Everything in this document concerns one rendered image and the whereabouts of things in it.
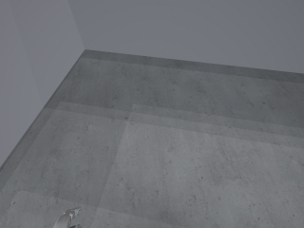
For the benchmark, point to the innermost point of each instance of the left robot hand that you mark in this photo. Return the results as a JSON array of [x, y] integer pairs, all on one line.
[[65, 220]]

